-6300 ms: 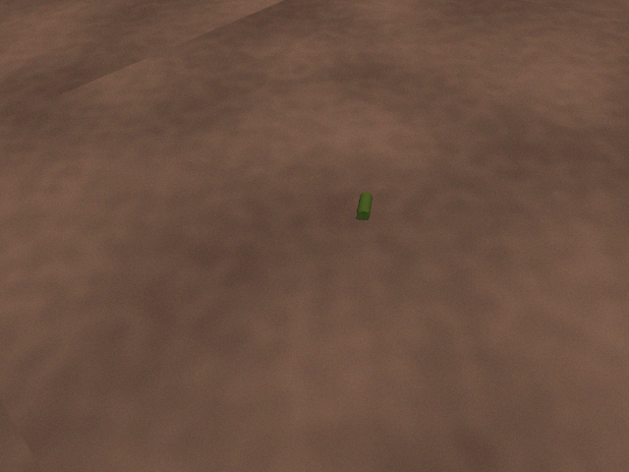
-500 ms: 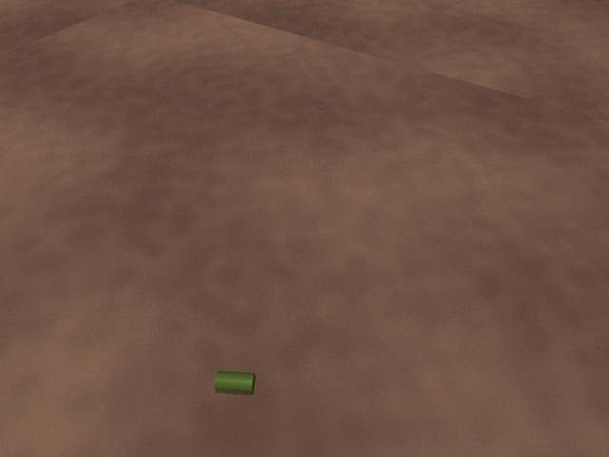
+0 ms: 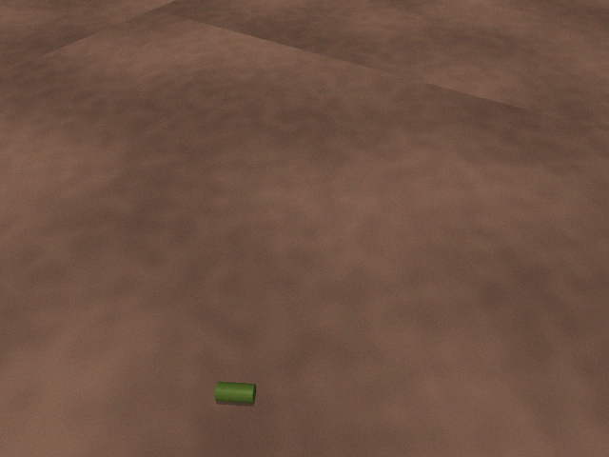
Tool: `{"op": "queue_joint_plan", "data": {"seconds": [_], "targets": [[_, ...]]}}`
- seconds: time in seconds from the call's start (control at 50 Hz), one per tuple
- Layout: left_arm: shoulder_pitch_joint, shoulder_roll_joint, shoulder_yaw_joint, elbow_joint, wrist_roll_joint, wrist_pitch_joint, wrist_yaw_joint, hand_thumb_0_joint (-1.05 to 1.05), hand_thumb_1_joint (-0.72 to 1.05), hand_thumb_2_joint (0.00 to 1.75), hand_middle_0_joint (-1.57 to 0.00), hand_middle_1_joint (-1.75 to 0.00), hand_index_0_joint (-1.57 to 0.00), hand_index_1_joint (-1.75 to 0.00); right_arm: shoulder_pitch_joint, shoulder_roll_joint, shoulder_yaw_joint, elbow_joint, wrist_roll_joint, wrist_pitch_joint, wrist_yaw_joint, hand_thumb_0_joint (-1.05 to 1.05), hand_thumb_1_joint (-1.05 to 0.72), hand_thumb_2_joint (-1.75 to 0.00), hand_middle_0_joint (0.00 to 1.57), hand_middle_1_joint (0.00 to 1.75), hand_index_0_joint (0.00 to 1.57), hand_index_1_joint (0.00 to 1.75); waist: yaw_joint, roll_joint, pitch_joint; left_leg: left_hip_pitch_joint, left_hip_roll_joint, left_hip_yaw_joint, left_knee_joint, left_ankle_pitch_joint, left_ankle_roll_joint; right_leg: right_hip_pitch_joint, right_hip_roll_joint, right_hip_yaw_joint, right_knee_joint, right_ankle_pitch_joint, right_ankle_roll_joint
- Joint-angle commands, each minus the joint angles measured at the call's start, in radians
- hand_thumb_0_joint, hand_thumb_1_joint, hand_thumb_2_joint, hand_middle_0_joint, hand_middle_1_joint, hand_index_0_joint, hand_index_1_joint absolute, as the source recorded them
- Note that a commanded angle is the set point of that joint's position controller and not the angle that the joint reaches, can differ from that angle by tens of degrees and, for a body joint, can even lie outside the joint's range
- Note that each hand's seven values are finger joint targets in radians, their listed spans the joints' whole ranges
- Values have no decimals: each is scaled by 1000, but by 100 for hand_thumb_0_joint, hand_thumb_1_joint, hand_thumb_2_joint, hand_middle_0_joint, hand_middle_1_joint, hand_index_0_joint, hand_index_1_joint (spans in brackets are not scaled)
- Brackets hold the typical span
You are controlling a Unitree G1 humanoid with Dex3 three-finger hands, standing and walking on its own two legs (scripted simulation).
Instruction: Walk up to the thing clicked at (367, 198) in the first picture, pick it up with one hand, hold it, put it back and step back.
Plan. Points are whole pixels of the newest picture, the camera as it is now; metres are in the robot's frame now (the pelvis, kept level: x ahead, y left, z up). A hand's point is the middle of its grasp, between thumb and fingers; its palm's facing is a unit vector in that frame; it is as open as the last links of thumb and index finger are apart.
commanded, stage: stand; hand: left
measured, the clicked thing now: (235, 392) +0.45 +0.27 -0.75
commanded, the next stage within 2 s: none
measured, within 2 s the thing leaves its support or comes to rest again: neither
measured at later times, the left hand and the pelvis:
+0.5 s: hand out of the picture +0.08 +0.24 -0.15, palm faces -0.04 -0.94 -0.35, open 7.4 cm; pelvis +0.00 -0.01 +0.00, yaw -1 degrees
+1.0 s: hand out of the picture +0.08 +0.24 -0.15, palm faces -0.04 -0.94 -0.35, open 7.4 cm; pelvis +0.01 -0.01 +0.00, yaw -1 degrees
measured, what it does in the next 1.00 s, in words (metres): stands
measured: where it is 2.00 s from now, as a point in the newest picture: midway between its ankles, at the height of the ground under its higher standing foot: outside the picture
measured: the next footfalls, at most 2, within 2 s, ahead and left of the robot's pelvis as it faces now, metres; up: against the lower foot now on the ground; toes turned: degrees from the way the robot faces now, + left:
none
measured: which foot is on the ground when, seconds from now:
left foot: down 0.00-1.00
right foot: down 0.00-1.00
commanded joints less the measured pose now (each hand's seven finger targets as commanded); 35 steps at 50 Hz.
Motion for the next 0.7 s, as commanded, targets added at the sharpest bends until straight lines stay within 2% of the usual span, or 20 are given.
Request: {"op": "queue_joint_plan", "data": {"seconds": [0.0, 0.04, 0.12, 0.18, 0.28, 0.4, 0.52, 0.6, 0.68], "targets": [[-47, 213, 36, -56, -4, -26, 11, 0, 90, 90, -20, -30, -20, -30, -56, -207, -36, -64, -3, -21, -16, 0, -90, -90, 20, 30, 20, 30, 0, 2, -91, 17, 148, -118, -64, 179, 14, 25, -138, 127, -64, 122, -10], [-36, 206, 31, -53, -4, -28, 11, 0, 90, 90, -20, -30, -20, -30, -54, -212, -35, -59, -2, -22, -15, 0, -90, -90, 20, 30, 20, 30, 1, 9, -88, 26, 147, -114, -62, 184, 12, 15, -138, 126, -73, 124, -9], [-33, 209, 28, -50, -4, -29, 12, 0, 90, 90, -20, -30, -20, -30, -44, -211, -32, -50, -2, -19, -13, 0, -90, -90, 20, 30, 20, 30, -2, 4, -66, 3, 142, -111, -81, 107, 9, 8, -136, 130, -83, 78, -8], [-14, 206, 25, -45, -6, -30, 12, 0, 90, 90, -20, -30, -20, -30, -45, -211, -31, -48, 0, -20, -13, 0, -90, -90, 20, 30, 20, 30, 0, 6, -66, 12, 141, -110, -79, 120, 11, 7, -136, 132, -83, 93, -9], [-11, 216, 26, -53, -6, -33, 13, 0, 90, 90, -20, -30, -20, -30, -33, -210, -27, -45, -1, -23, -15, 0, -90, -90, 20, 30, 20, 30, 0, -1, -94, 40, 151, -104, -69, 204, 10, 25, -139, 131, -67, 162, -10], [-3, 211, 23, -49, -4, -28, 13, 0, 90, 90, -20, -30, -20, -30, -39, -214, -26, -42, 0, -18, -15, 0, -90, -90, 20, 30, 20, 30, 1, -2, -65, 21, 143, -103, -76, 124, 7, 3, -134, 130, -81, 97, -10], [-1, 220, 23, -50, -7, -28, 14, 0, 90, 90, -20, -30, -20, -30, -28, -211, -23, -40, 0, -18, -14, 0, -90, -90, 20, 30, 20, 30, -1, -14, -61, 18, 145, -106, -83, 152, 6, 8, -134, 130, -78, 110, -10], [-6, 222, 23, -58, -8, -31, 15, 0, 90, 90, -20, -30, -20, -30, -24, -213, -24, -40, -1, -19, -16, 0, -90, -90, 20, 30, 20, 30, -1, -7, -81, 27, 147, -99, -64, 183, 6, 23, -141, 137, -78, 161, -12], [0, 222, 23, -61, -8, -31, 16, 0, 90, 90, -20, -30, -20, -30, -21, -213, -23, -43, -1, -20, -18, 0, -90, -90, 20, 30, 20, 30, -1, -5, -108, 46, 154, -93, -51, 261, 8, 50, -143, 129, -61, 258, -11]]}}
